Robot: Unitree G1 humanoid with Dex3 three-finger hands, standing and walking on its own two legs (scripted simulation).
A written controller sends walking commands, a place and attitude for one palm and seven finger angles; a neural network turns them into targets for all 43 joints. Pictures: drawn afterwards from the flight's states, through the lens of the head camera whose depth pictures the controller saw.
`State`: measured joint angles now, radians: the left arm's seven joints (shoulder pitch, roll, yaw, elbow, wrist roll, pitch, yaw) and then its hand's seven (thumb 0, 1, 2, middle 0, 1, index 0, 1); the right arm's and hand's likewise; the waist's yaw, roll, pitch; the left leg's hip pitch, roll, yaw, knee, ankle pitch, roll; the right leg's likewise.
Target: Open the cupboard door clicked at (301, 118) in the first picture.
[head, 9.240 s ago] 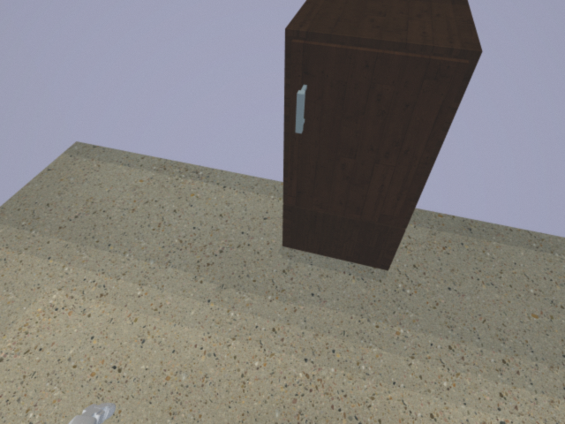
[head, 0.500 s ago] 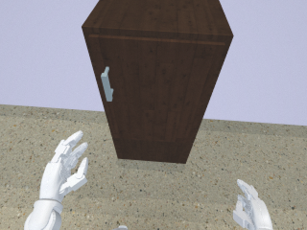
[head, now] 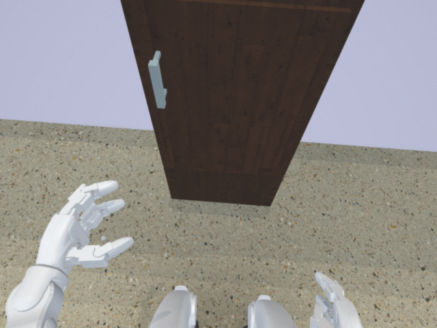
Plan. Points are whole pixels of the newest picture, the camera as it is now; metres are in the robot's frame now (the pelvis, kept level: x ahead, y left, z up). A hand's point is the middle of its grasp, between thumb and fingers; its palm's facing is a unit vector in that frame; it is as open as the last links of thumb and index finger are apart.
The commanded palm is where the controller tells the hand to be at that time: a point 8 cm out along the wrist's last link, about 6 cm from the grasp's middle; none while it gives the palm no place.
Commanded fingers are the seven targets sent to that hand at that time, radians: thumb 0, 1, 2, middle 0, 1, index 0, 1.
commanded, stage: raise the hand with hooked fingers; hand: left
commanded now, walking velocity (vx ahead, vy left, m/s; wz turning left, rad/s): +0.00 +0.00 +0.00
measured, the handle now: (159, 80) +0.63 +0.17 +0.05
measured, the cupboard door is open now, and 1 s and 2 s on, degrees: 0 0 0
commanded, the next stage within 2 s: move the hooked fingers beside the handle in 1.30 s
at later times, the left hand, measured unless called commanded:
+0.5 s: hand (60, 218) +0.28 +0.27 +0.06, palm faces +0.01 -1.00 -0.07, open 13.6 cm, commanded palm +0.26 +0.32 +0.06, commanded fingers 0.00 -0.50 0.30 -0.30 -1.20 -0.30 -1.20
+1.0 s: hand (64, 203) +0.30 +0.27 +0.06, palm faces -0.07 -1.00 -0.05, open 14.0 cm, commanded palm +0.28 +0.32 +0.06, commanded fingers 0.00 -0.50 0.30 -0.30 -1.20 -0.30 -1.20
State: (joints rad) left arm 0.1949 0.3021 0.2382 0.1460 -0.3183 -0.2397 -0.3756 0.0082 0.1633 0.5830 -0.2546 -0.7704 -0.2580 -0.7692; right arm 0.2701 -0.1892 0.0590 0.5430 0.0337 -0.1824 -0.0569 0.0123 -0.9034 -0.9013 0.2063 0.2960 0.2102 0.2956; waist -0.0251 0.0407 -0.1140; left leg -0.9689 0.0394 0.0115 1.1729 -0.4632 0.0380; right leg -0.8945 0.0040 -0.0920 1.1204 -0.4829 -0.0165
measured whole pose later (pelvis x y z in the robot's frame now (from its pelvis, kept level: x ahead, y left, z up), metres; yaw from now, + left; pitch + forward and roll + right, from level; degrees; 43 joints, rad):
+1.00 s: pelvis +0.02 +0.00 +0.01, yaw +0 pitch +16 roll -4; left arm 0.02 0.44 0.43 0.38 -0.38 -0.33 -0.59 -0.01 -0.50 0.30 -0.30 -1.20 -0.30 -1.20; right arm 0.29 -0.29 0.02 0.54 0.04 -0.20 -0.04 0.01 -0.91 -0.90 0.20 0.30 0.21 0.30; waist -0.03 0.02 -0.12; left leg -0.93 0.04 0.01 1.13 -0.48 0.04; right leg -0.85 0.01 -0.09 1.05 -0.49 -0.01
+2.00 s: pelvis +0.02 +0.01 +0.00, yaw -1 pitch +19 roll -4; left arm -0.40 0.47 0.41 0.71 -0.26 -0.34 -0.49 -0.01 -0.50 0.30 -0.30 -1.20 -0.30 -1.20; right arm 0.31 -0.28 0.03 0.59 0.03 -0.13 -0.05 0.01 -0.91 -0.90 0.20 0.30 0.21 0.30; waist -0.06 0.02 -0.12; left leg -1.01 0.04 0.02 1.15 -0.48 0.05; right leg -0.93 0.01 -0.08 1.08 -0.49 -0.01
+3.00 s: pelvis +0.02 +0.01 -0.03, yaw -3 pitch +29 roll -6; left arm -1.11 0.76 0.48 1.27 -0.05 -0.36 -0.39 -0.01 -0.50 0.30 -0.30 -1.20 -0.30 -1.20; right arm 0.37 -0.29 0.08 0.62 -0.02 0.03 -0.02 0.00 -0.91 -0.90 0.20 0.30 0.21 0.29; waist -0.24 0.04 -0.10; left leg -1.29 0.07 -0.01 1.28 -0.51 0.04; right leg -1.19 0.04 -0.10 1.18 -0.50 -0.01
